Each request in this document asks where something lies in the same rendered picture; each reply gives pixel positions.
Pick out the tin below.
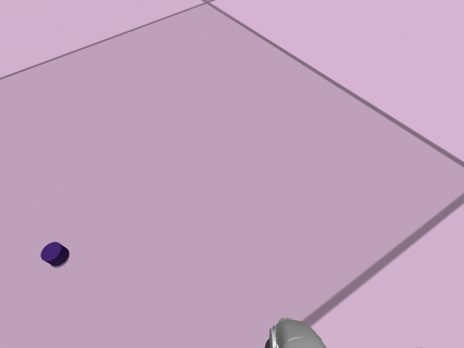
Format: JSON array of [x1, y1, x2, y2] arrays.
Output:
[[41, 242, 69, 266]]

